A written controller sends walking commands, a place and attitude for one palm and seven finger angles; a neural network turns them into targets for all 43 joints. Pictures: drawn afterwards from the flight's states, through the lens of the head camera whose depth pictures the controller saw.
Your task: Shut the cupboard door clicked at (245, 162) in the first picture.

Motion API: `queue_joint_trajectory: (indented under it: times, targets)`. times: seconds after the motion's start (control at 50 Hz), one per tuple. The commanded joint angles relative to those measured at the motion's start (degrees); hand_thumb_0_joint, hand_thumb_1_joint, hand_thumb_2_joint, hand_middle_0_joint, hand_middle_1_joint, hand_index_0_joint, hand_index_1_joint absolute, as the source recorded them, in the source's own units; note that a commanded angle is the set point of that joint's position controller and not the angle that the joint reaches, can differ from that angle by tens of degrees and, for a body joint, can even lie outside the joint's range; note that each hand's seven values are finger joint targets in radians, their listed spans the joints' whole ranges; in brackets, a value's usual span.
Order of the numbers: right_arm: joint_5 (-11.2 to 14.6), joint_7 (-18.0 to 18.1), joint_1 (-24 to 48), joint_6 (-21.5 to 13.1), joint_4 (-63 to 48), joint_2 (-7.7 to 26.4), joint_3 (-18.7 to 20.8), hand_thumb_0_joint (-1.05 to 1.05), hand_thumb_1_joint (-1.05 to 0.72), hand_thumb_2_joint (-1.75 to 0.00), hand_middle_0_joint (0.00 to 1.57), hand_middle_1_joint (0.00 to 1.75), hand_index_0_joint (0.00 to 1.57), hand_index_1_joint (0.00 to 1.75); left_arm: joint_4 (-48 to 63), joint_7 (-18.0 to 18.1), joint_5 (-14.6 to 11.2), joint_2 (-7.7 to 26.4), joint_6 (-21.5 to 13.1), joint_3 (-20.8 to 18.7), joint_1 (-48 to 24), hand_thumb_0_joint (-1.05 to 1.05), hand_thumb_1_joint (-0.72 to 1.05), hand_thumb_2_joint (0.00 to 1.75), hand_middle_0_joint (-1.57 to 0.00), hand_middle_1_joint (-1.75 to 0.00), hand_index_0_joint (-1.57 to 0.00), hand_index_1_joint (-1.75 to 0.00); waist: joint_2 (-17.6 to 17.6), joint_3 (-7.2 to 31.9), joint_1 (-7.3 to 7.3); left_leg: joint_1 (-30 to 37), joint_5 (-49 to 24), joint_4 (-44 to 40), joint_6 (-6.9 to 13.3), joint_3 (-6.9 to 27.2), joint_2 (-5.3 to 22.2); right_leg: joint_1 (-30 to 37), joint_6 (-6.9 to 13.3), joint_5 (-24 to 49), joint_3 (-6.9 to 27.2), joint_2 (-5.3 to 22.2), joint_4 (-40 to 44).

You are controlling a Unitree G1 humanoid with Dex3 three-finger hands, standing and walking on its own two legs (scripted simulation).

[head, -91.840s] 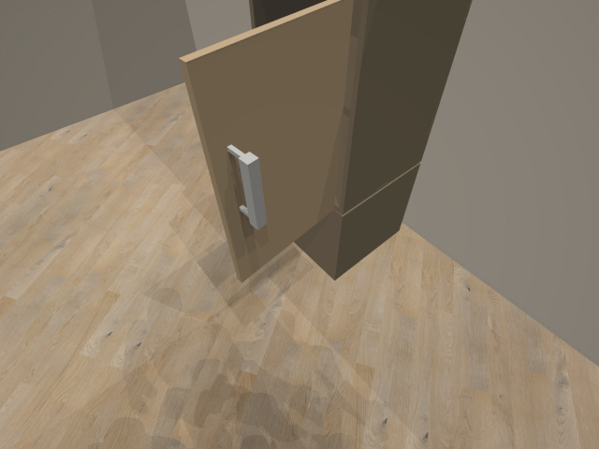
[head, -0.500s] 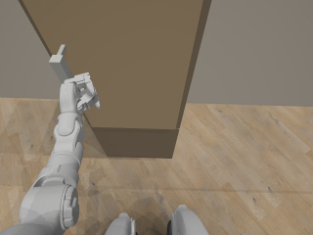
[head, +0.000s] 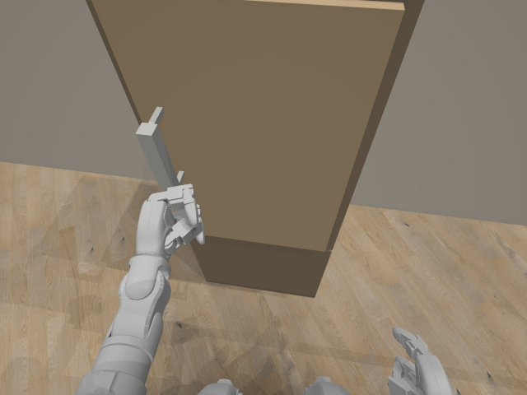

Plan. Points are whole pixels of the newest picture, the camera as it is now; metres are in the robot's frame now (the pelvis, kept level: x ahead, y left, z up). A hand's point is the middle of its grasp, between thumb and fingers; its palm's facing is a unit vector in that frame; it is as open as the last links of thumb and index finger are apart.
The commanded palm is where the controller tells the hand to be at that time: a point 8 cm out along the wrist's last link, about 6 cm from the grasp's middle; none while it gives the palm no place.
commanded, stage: draw the hand back to the body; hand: left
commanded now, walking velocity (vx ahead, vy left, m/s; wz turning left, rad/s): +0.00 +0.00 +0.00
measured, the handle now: (166, 157) +0.49 +0.20 +0.05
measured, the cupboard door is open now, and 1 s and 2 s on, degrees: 0 0 0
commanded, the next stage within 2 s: step back with the hand held close in 1.58 s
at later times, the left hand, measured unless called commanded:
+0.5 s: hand (146, 239) +0.29 +0.16 +0.13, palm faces +0.04 -1.00 -0.05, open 3.1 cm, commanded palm +0.25 +0.22 +0.13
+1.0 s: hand (26, 256) +0.23 +0.24 +0.19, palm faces +0.36 -0.86 -0.35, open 4.5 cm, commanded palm +0.18 +0.29 +0.21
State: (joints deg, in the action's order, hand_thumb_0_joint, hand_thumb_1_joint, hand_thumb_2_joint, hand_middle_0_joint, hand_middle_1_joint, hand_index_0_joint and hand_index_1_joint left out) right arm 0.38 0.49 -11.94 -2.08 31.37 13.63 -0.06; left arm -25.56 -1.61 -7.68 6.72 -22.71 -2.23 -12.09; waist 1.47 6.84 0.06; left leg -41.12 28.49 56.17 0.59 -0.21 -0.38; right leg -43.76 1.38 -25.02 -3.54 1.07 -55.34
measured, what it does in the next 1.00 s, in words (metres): rises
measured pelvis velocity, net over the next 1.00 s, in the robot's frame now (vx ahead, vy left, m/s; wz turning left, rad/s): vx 0.02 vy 0.01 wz -0.01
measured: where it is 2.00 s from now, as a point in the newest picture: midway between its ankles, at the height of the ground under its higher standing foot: outside the picture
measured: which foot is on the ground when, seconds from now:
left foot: down 0.00-1.00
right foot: down 0.00-1.00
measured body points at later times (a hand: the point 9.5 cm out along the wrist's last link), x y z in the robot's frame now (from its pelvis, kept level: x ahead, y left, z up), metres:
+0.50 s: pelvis +0.00 -0.01 +0.03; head +0.02 -0.03 +0.48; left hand +0.28 +0.21 +0.13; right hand +0.16 -0.25 -0.06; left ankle -0.01 +0.11 -0.68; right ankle +0.02 -0.11 -0.68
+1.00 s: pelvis +0.02 +0.01 +0.06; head +0.00 -0.02 +0.51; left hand +0.21 +0.29 +0.21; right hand +0.21 -0.20 -0.02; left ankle -0.01 +0.11 -0.68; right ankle +0.02 -0.11 -0.68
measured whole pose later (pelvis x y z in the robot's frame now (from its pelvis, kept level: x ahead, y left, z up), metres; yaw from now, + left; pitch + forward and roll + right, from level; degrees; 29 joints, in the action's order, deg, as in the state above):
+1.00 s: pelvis +0.02 +0.01 +0.06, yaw +0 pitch -4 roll +0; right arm 0.4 4.8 -11.2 -4.8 34.4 12.4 -3.3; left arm 14.9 5.4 -3.4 17.4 -2.1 -12.5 20.9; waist 4.1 -0.1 -3.5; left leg -4.9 16.6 25.1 1.2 -0.7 -1.0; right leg -8.2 0.4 -14.1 -2.9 0.8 -25.8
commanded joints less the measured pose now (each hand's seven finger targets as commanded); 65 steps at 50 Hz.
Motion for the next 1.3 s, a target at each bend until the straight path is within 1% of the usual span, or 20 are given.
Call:
queue_joint_trajectory:
  times: [0.0,0.08,0.14,0.22,0.26,0.32,0.42,0.44,0.48,0.5,0.52,0.64,0.72,0.74,0.8,0.94,1.06,1.18,1.26,1.28]
  targets:
    - [0.1,0.5,-3.2,-1.5,-6.2,6.8,2.9,0.00,-0.90,-0.90,0.20,0.30,0.20,0.30,14.4,0.1,-0.2,5.6,-2.2,-2.1,-14.8,0.00,0.90,0.90,-1.30,-1.50,-1.30,-1.50,-1.4,19.6,1.49,8.4,-23.7,-6.8,-0.1,0.8,0.0,15.2,0.1,24.5,1.7,-0.7,5.3]
    - [0.7,0.9,-2.1,-0.8,-8.6,6.2,2.4,0.00,-0.90,-0.90,0.20,0.30,0.20,0.30,21.5,0.3,-1.0,8.6,0.1,-5.1,-8.2,0.00,0.90,0.90,-1.30,-1.50,-1.30,-1.50,-1.6,21.6,-0.34,10.5,-25.8,-9.3,0.2,0.2,-0.3,22.3,0.2,28.0,2.1,-0.8,7.2]
    - [1.1,1.4,-1.5,-0.8,-9.4,6.3,1.9,0.00,-0.90,-0.90,0.20,0.30,0.20,0.30,23.6,-0.5,-2.4,9.4,2.1,-6.0,-2.6,0.00,0.90,0.90,-1.30,-1.50,-1.30,-1.50,-4.8,17.5,-0.27,9.9,-23.7,-11.6,0.6,0.0,-0.3,25.0,-0.1,27.7,2.2,-0.8,10.0]
    - [1.6,1.9,0.3,-1.8,-9.4,6.2,1.3,0.00,-0.90,-0.90,0.20,0.30,0.20,0.30,26.5,-2.3,-3.2,8.7,3.8,-5.0,-0.8,0.00,0.90,0.90,-1.30,-1.50,-1.30,-1.50,-2.7,11.0,0.61,10.8,-17.9,-14.3,0.7,-0.3,-0.5,23.3,-0.3,21.4,2.2,-0.8,13.5]
    - [1.8,2.3,0.6,-2.6,-9.2,6.5,1.2,0.00,-0.90,-0.90,0.20,0.30,0.20,0.30,27.2,-3.2,-4.1,9.6,4.7,-5.6,-0.5,0.00,0.90,0.90,-1.30,-1.50,-1.30,-1.50,-3.7,9.5,0.95,11.3,-15.4,-15.2,0.8,-0.2,-0.6,23.3,-0.6,18.0,2.6,-0.6,15.5]
    - [1.9,2.9,1.4,-4.0,-9.2,6.6,1.0,0.00,-0.90,-0.90,0.20,0.30,0.20,0.30,30.6,-4.7,-5.4,11.1,5.6,-7.2,1.2,0.00,0.90,0.90,-1.30,-1.50,-1.30,-1.50,-1.4,10.5,0.16,13.0,-15.3,-16.4,0.9,-0.3,-0.9,25.4,-0.5,17.3,3.0,-0.5,16.8]
    - [2.4,3.5,2.4,-5.8,-9.5,6.6,0.7,0.00,-0.90,-0.90,0.20,0.30,0.20,0.30,34.2,-6.4,-6.9,13.8,7.5,-10.3,7.0,0.00,0.90,0.90,-1.24,-1.44,-1.24,-1.44,-1.6,9.1,-0.81,14.6,-16.0,-18.2,0.9,-0.7,-1.2,28.0,-0.7,17.4,3.5,-0.2,18.9]
    - [2.4,3.6,2.2,-6.1,-9.6,6.8,0.6,0.00,-0.90,-0.90,0.20,0.30,0.20,0.30,34.3,-6.6,-7.3,14.6,8.2,-11.2,8.2,0.00,0.90,0.90,-1.22,-1.41,-1.22,-1.41,-3.3,8.3,-0.79,14.5,-15.9,-18.4,1.0,-0.4,-1.1,28.5,-0.8,16.9,3.5,-0.2,19.4]
    - [2.6,3.7,2.7,-6.8,-9.9,6.6,0.6,0.00,-0.90,-0.90,0.20,0.30,0.20,0.30,36.9,-7.3,-7.9,14.6,9.2,-11.8,9.8,0.00,0.90,0.90,-1.16,-1.35,-1.16,-1.35,-1.9,7.9,-1.14,15.7,-16.1,-19.2,0.9,-0.6,-1.2,29.0,-0.9,17.0,3.6,-0.1,20.3]
    - [2.0,4.8,4.2,-5.6,-8.7,5.8,1.2,0.00,-0.90,-0.90,0.20,0.30,0.20,0.30,38.7,-1.4,0.1,21.8,11.0,-11.3,10.1,0.00,0.90,0.90,-1.13,-1.32,-1.13,-1.32,-1.9,6.4,-1.96,17.5,-16.7,-21.4,1.4,-0.8,-0.6,30.7,-0.8,16.4,6.3,2.0,23.8]
    - [1.6,5.2,4.3,-5.3,-9.2,5.1,0.7,0.00,-0.90,-0.90,0.20,0.30,0.20,0.30,39.4,1.2,0.6,17.2,12.6,-9.2,12.7,0.00,0.90,0.90,-1.11,-1.29,-1.11,-1.29,-2.2,4.6,-1.28,18.7,-16.8,-22.6,1.5,-0.8,-0.7,30.8,-1.0,15.8,5.5,2.1,24.9]
    - [1.0,6.3,6.2,-4.5,-7.7,5.3,-0.1,0.00,-0.90,-0.90,0.20,0.30,0.20,0.30,44.4,6.6,3.5,18.5,16.1,-9.8,15.8,0.00,0.90,0.90,-0.94,-1.11,-0.94,-1.11,-2.5,0.5,-1.40,26.3,-18.6,-28.5,1.8,-0.6,0.1,33.7,-0.7,15.0,3.3,0.8,29.6]
    - [0.8,6.2,7.0,-5.0,-7.1,4.9,-0.6,0.00,-0.90,-0.90,0.20,0.30,0.20,0.30,47.4,7.7,4.2,17.9,16.7,-10.0,17.4,0.00,0.90,0.90,-0.83,-0.99,-0.83,-0.99,1.7,-1.3,-1.73,30.3,-19.9,-32.1,1.4,-0.3,0.3,35.1,-0.5,16.0,2.1,0.3,31.2]
    - [0.6,6.2,6.9,-5.2,-6.7,5.2,-0.6,0.00,-0.90,-0.90,0.20,0.30,0.20,0.30,47.2,7.9,4.2,18.7,16.9,-10.9,18.3,0.00,0.90,0.90,-0.81,-0.96,-0.81,-0.96,-0.6,-2.3,-1.77,30.3,-20.1,-32.6,1.4,-0.1,0.5,35.4,-0.6,16.0,1.9,0.2,31.9]
    - [0.4,5.7,7.2,-5.6,-6.5,4.8,-0.7,0.00,-0.90,-0.90,0.20,0.30,0.20,0.30,50.0,8.1,4.4,18.9,16.8,-12.3,20.6,0.00,0.90,0.90,-0.72,-0.87,-0.72,-0.87,1.5,-1.5,-2.38,32.1,-22.6,-34.3,1.1,0.2,0.6,37.7,-0.3,18.3,1.5,0.1,31.9]
    - [-0.2,4.9,7.6,-6.1,-5.6,4.9,-0.3,0.00,-0.90,-0.90,0.20,0.30,0.20,0.30,53.5,8.2,4.3,22.0,16.9,-18.3,27.1,0.00,0.90,0.90,-0.53,-0.66,-0.53,-0.66,1.5,-1.6,-3.54,33.5,-28.8,-35.0,0.9,0.0,1.0,40.9,-0.3,24.1,1.3,0.0,32.7]
    - [-0.2,4.2,7.3,-6.4,-5.3,4.8,0.1,0.00,-0.90,-0.90,0.20,0.30,0.20,0.30,58.0,8.3,4.1,22.4,16.7,-20.7,29.9,0.00,0.90,0.90,-0.36,-0.48,-0.36,-0.48,2.8,-2.2,-3.55,33.9,-32.0,-35.3,0.3,0.5,1.4,41.3,-0.4,25.1,1.0,0.1,32.5]
    - [0.1,4.3,7.7,-6.4,-4.9,4.7,0.5,0.00,-0.90,-0.90,0.20,0.30,0.20,0.30,58.9,8.7,3.7,24.5,16.2,-25.3,31.9,0.00,0.90,0.90,-0.20,-0.30,-0.20,-0.30,1.5,-4.2,-3.95,32.7,-28.1,-36.0,0.2,0.4,1.5,40.5,-0.4,22.0,1.0,-0.1,33.2]
    - [0.2,4.3,7.3,-6.6,-4.5,5.2,0.7,0.00,-0.90,-0.90,0.20,0.30,0.20,0.30,57.5,8.6,4.0,21.7,16.3,-22.0,30.9,0.00,0.90,0.90,-0.20,-0.30,-0.20,-0.30,2.9,-5.8,-3.21,32.9,-26.4,-36.5,0.4,0.6,1.5,39.1,-0.4,20.0,1.1,0.1,33.6]
    - [0.1,4.3,7.4,-6.6,-4.4,5.3,0.8,0.00,-0.90,-0.90,0.20,0.30,0.20,0.30,56.7,8.8,4.0,22.2,16.2,-22.4,30.9,0.00,0.90,0.90,-0.20,-0.30,-0.20,-0.30,1.0,-6.2,-3.37,32.6,-25.2,-36.6,0.5,0.7,1.5,38.8,-0.5,19.0,1.1,0.0,33.8]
